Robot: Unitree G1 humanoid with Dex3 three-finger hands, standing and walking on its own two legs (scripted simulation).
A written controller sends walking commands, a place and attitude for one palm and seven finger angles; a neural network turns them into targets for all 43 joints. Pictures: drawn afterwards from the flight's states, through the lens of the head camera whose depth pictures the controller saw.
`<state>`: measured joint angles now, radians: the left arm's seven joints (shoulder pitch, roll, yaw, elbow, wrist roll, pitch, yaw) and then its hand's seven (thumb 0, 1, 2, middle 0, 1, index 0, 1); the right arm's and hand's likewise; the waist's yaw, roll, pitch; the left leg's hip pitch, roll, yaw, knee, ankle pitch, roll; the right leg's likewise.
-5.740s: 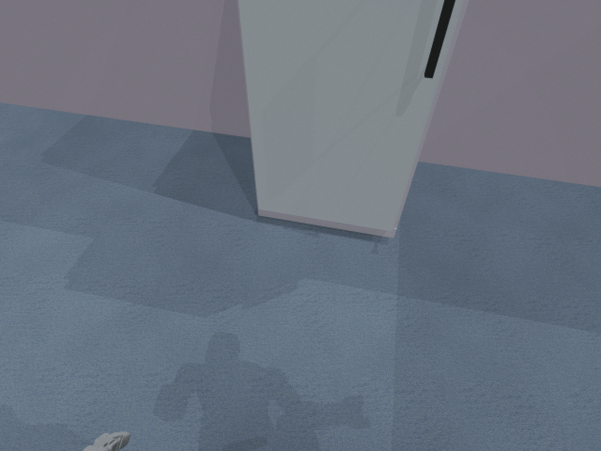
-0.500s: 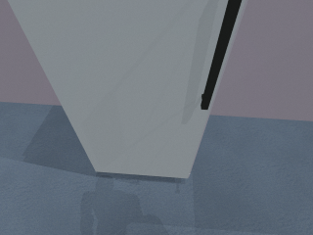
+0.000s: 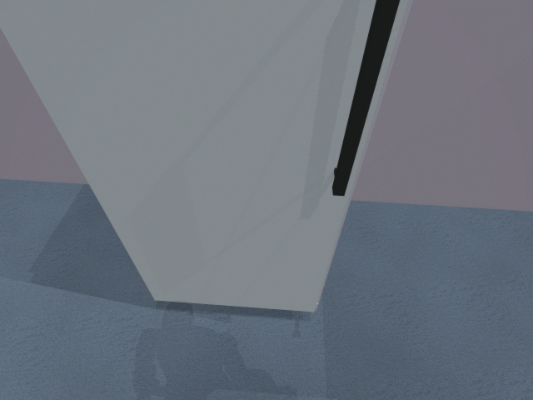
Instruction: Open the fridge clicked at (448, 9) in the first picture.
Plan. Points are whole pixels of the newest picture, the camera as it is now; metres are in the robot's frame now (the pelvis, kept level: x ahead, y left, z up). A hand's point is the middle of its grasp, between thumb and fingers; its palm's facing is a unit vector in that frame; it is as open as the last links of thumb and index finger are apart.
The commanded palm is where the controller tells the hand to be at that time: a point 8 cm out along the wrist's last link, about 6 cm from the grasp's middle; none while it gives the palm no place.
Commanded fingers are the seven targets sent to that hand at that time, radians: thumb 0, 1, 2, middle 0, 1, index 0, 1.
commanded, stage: look again from close up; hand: right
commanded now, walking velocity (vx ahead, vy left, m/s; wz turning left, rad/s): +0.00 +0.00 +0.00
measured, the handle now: (362, 85) +0.51 -0.11 +0.23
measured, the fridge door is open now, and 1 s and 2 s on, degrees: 0 0 0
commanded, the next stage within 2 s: raise the hand to about handle height in 0.96 s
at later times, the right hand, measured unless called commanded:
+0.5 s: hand out of the picture +0.01 -0.18 -0.17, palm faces +0.01 +0.98 -0.22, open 7.4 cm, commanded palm none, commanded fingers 0.00 -0.90 -0.90 0.20 0.30 0.20 0.30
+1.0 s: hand out of the picture +0.01 -0.17 -0.17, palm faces +0.01 +0.97 -0.22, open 7.4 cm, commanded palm none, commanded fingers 0.00 -0.90 -0.90 0.20 0.30 0.20 0.30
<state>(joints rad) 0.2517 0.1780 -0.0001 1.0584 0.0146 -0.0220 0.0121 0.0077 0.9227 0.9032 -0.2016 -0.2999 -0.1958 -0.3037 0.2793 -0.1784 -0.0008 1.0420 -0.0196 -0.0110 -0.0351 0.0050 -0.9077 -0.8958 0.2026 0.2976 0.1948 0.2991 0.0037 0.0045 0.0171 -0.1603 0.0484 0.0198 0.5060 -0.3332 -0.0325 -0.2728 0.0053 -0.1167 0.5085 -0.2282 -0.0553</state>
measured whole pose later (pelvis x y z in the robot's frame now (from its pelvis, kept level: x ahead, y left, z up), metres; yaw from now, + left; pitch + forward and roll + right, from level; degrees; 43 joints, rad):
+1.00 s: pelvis +0.00 +0.02 +0.01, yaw +0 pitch -1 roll +0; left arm 0.21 0.20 0.00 1.13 0.01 -0.01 0.01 0.00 0.91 0.90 -0.20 -0.30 -0.20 -0.30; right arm 0.27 -0.21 0.00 1.09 -0.02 -0.01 -0.02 0.01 -0.90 -0.90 0.20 0.30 0.20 0.30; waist -0.01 0.01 0.03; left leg -0.12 0.02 0.03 0.44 -0.30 0.00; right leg -0.23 -0.02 -0.10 0.42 -0.18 -0.02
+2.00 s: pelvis -0.02 +0.03 -0.03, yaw -2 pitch +3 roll +1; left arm 0.29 0.26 -0.02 0.68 -0.05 -0.32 0.11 0.01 0.90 0.90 -0.21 -0.30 -0.20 -0.30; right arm 0.31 -0.33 -0.36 -0.04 0.37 -0.19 0.32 0.01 0.00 -0.51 0.27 0.88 0.26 0.88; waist -0.02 -0.02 -0.03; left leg -0.39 0.01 0.08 0.76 -0.44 0.01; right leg -0.53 -0.04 -0.05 0.78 -0.31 -0.01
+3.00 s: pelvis -0.02 +0.05 +0.00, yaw -2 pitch -5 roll +1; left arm 0.20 0.28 -0.06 0.67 -0.09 -0.22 0.14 0.01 0.91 0.90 -0.20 -0.30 -0.20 -0.30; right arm -0.07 -0.45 -0.43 0.08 0.34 0.17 0.37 -0.01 0.50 -0.30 0.31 1.20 0.30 1.20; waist -0.05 -0.04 0.00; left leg -0.10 -0.02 0.08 0.49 -0.31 0.03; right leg -0.24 -0.05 -0.05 0.50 -0.19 0.01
